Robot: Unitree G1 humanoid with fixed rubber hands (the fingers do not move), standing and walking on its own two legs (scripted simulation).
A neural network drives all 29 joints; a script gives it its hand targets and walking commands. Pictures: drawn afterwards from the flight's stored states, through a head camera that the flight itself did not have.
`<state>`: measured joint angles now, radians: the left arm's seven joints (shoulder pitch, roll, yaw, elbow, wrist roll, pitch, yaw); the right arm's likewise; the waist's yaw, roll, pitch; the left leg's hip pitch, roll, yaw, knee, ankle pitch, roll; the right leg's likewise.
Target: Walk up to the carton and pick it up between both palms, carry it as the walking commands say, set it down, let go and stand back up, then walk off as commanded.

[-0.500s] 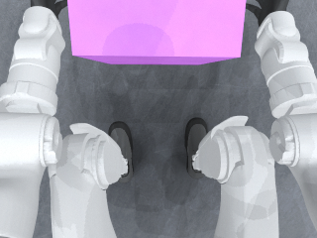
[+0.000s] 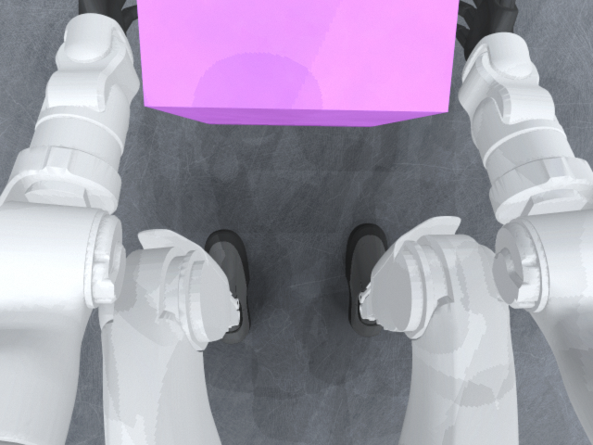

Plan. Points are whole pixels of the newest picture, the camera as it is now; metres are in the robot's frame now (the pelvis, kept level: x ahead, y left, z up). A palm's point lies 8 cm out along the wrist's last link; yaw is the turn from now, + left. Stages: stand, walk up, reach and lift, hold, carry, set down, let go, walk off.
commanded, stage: reach and lift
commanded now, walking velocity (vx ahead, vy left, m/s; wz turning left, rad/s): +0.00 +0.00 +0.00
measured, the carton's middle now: (294, 59) +0.51 +0.00 -0.23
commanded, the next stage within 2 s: none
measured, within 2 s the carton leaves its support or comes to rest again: leaves its support in 1.00 s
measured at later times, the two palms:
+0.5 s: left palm (120, 18) +0.54 +0.18 -0.17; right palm (467, 29) +0.52 -0.18 -0.17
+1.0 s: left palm (118, 12) +0.54 +0.18 -0.16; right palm (469, 25) +0.52 -0.18 -0.16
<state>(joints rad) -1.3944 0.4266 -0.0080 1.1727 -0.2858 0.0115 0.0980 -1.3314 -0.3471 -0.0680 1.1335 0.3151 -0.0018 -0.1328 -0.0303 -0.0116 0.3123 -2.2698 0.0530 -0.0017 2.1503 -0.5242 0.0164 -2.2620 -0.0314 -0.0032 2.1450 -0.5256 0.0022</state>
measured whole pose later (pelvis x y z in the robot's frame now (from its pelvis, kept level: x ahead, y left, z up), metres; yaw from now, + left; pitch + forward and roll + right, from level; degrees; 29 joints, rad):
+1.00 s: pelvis -0.01 +0.00 -0.01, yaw +0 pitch +36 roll -1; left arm -1.44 0.39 -0.02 1.18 -0.26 0.08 0.09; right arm -1.38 -0.32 -0.07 1.14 0.29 0.06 -0.12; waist -0.03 -0.01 0.31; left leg -2.29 0.04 -0.01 2.16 -0.50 0.02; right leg -2.28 -0.03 0.00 2.16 -0.51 0.00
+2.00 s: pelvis +0.01 +0.00 +0.07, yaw +1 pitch +48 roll -1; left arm -1.14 0.20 0.37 0.77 0.10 0.34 -0.03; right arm -1.06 -0.11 -0.46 0.66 -0.08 0.36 0.00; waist -0.03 0.00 -0.11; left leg -2.22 0.00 -0.02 1.87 -0.48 -0.01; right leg -2.20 -0.01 0.01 1.87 -0.50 0.01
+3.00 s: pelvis +0.04 +0.00 +0.19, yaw +1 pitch +44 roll -1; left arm -0.88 0.07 0.43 0.61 0.20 0.40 -0.09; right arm -0.81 -0.01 -0.50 0.54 -0.16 0.40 0.08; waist -0.03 0.00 -0.24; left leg -1.80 0.00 -0.02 1.48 -0.45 0.00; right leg -1.78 0.00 0.01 1.47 -0.45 0.02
